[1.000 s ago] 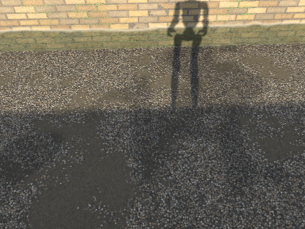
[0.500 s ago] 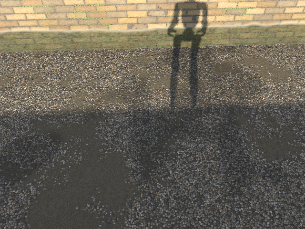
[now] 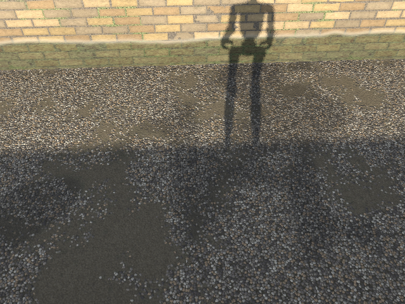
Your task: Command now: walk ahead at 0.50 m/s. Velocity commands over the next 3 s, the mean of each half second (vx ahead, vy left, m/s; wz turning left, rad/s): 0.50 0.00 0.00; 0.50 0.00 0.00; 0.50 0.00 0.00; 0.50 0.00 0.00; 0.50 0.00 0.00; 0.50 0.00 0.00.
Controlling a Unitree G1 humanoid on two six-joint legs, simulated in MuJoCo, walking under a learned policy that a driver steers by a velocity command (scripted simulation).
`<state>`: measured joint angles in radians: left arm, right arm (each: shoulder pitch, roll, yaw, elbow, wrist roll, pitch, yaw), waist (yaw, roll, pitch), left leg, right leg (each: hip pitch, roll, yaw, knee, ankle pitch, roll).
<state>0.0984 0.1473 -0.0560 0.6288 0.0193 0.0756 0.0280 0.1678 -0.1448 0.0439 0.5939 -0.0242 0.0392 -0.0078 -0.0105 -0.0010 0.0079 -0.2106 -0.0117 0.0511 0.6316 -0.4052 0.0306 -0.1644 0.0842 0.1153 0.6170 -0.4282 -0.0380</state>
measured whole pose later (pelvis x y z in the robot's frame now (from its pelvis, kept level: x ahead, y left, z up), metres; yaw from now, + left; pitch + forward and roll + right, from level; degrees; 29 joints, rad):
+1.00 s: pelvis +0.00 +0.00 +0.00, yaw +0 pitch -1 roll +0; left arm 0.10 0.15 -0.06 0.65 0.02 0.07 0.03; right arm 0.17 -0.15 0.04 0.60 -0.02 0.04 -0.01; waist 0.00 -0.01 0.01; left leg -0.19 -0.01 0.05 0.62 -0.40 0.03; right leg -0.15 0.08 0.11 0.60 -0.43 -0.04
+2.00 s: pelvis +0.00 +0.00 +0.00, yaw +0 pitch -1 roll +0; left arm 0.11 0.15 -0.06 0.63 0.02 0.07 0.03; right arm 0.18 -0.15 0.05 0.60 -0.03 0.03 -0.01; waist -0.01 0.00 0.00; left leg -0.21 -0.01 0.05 0.63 -0.40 0.03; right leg -0.16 0.08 0.10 0.61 -0.43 -0.04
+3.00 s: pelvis +0.00 +0.00 +0.00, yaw +0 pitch -1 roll +0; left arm 0.11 0.15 -0.06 0.64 0.02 0.07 0.03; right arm 0.19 -0.15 0.05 0.59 -0.02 0.04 0.00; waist -0.01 0.00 0.00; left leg -0.21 -0.01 0.05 0.63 -0.41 0.03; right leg -0.16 0.07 0.10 0.61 -0.43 -0.03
